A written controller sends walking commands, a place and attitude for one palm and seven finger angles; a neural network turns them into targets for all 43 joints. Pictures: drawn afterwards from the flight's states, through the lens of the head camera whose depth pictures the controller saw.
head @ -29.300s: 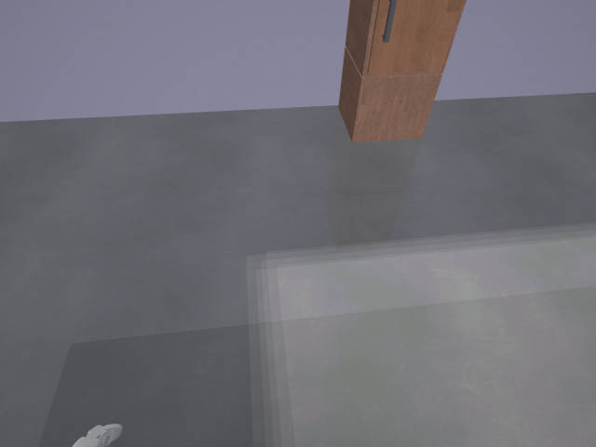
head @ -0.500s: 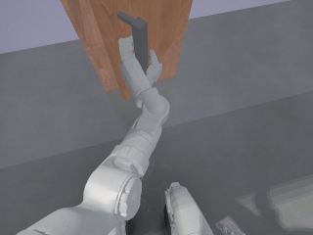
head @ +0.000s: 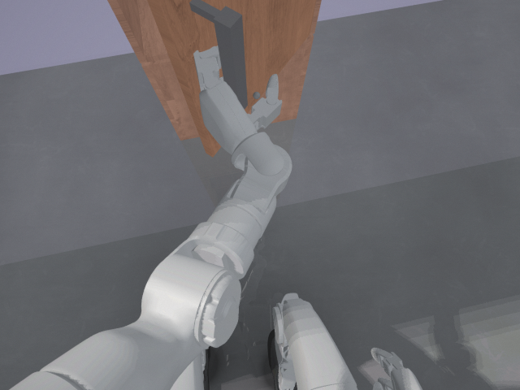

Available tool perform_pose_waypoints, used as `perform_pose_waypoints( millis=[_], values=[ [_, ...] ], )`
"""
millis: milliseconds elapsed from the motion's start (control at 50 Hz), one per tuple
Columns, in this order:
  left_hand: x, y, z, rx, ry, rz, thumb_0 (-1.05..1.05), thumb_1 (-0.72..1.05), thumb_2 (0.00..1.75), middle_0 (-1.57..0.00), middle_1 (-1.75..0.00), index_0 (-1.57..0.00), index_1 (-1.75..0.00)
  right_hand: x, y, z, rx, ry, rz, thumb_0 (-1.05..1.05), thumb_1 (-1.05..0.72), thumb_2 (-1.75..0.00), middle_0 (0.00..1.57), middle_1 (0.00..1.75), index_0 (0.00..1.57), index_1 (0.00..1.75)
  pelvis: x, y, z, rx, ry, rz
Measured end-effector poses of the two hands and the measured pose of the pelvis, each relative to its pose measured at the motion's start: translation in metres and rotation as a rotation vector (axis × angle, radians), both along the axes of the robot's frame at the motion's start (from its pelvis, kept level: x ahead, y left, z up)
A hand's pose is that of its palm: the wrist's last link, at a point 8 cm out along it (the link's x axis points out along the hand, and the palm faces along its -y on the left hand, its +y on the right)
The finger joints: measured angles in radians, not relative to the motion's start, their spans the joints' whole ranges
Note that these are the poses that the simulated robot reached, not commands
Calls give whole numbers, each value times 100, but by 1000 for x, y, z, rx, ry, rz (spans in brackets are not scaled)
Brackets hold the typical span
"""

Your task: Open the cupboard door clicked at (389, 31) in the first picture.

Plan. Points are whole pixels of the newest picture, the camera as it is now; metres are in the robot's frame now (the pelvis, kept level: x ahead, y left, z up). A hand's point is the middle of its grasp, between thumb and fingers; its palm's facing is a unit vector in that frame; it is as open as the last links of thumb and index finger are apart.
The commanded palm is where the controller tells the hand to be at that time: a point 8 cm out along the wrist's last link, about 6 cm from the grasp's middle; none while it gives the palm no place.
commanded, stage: open thumb and fingers to let go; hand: left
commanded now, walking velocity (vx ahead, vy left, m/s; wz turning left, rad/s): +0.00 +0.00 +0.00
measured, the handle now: (221, 63) +0.55 -0.03 +0.06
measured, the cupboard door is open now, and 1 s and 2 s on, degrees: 44 44 44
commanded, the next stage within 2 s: slide the hand sideways off the handle in 0.48 s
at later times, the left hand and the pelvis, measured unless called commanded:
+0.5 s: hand (258, 92) +0.51 -0.07 +0.05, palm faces +0.35 -0.93 -0.07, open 14.7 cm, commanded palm +0.47 -0.03 +0.04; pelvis +0.01 +0.02 +0.01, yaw -1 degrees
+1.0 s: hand (256, 115) +0.47 -0.06 +0.06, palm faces -0.06 -1.00 -0.02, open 16.3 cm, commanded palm +0.43 -0.04 +0.04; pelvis +0.01 +0.08 +0.01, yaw -5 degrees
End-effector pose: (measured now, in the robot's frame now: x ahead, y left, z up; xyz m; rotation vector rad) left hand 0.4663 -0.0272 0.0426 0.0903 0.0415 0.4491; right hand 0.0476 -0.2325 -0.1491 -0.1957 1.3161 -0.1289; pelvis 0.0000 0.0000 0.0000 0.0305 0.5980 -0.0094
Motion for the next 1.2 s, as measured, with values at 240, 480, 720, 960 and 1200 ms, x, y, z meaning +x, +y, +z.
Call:
perform_pose_waypoints(
  millis=[240,480,720,960,1200],
  values=[
    [3,-3,8,-13,14,-21,0,-36,36,-30,-115,-30,-115,-4,4,15,-21,14,2,1,-90,-90,20,30,20,30,9,4,8,-11,1,2],
    [2,1,8,-36,14,-77,-1,-48,30,-32,-75,-31,-77,1,22,19,-30,14,-2,1,-90,-90,20,30,20,30,14,22,9,-25,8,-5],
    [0,23,-3,94,-101,-425,-1,-49,30,-34,-46,-22,-50,-4,48,26,-53,8,-51,1,-90,-90,20,30,20,30,11,47,4,-39,-6,-16],
    [-16,24,15,-79,31,-508,-2,-50,30,-18,-33,-15,-33,-63,79,49,23,128,-133,0,-90,-90,20,30,20,30,9,75,14,-88,-47,-32],
    [-40,36,-13,-19,-56,-488,-1,-49,30,-15,-31,-14,-31,-102,91,22,93,173,-171,1,-90,-90,20,30,20,30,-11,76,-7,-83,-61,-57]
  ],
)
